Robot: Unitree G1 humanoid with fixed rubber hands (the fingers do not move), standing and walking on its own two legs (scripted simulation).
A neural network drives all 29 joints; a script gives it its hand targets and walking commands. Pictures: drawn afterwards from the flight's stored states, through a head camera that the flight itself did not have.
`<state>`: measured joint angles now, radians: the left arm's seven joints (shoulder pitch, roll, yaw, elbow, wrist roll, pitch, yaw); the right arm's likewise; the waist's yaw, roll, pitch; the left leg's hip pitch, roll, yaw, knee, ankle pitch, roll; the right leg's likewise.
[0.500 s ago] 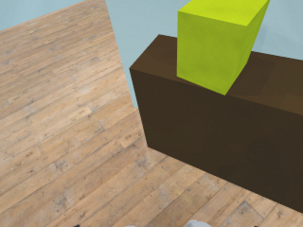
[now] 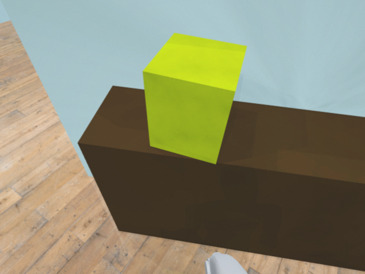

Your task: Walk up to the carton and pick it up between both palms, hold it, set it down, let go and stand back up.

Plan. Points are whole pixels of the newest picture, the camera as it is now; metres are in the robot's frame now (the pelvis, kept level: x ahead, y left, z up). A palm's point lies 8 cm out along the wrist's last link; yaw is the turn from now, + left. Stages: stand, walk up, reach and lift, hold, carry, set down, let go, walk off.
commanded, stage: walk up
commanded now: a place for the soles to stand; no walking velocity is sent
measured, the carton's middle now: (195, 99) +0.54 -0.03 +0.08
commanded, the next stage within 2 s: none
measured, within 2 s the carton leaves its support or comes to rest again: neither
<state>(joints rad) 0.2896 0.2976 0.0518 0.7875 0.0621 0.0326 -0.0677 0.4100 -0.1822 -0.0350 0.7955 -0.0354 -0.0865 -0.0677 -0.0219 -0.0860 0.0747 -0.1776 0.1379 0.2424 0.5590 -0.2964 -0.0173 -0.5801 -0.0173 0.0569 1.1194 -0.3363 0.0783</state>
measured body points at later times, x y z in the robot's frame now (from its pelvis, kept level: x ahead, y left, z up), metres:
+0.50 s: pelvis +0.07 -0.07 -0.02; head +0.10 -0.07 +0.43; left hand +0.23 +0.18 -0.14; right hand +0.13 -0.33 -0.15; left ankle +0.07 +0.04 -0.72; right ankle +0.17 -0.19 -0.73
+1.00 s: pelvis +0.05 -0.08 +0.00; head +0.05 -0.09 +0.45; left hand +0.16 +0.15 -0.12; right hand +0.14 -0.30 -0.14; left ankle +0.08 +0.04 -0.73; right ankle +0.06 -0.18 -0.73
